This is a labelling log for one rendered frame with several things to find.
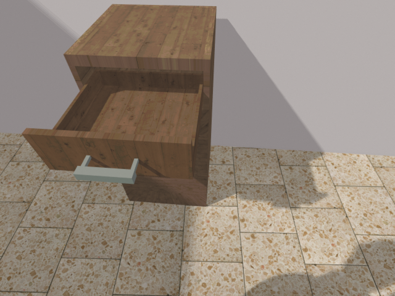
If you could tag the drawer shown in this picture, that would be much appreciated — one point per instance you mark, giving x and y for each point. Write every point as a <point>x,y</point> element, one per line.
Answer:
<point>121,115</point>

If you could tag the cabinet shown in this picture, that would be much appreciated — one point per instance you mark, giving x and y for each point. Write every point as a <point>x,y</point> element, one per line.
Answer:
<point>155,38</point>

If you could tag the handle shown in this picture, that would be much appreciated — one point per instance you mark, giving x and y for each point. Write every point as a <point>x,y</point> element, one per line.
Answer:
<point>111,175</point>

